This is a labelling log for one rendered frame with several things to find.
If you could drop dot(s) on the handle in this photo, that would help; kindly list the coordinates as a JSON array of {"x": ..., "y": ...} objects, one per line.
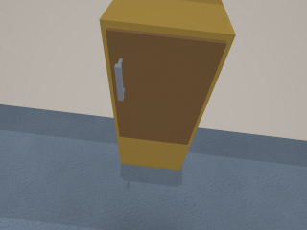
[{"x": 119, "y": 80}]

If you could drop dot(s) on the cupboard door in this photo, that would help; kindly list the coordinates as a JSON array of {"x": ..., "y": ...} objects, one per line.
[{"x": 166, "y": 79}]

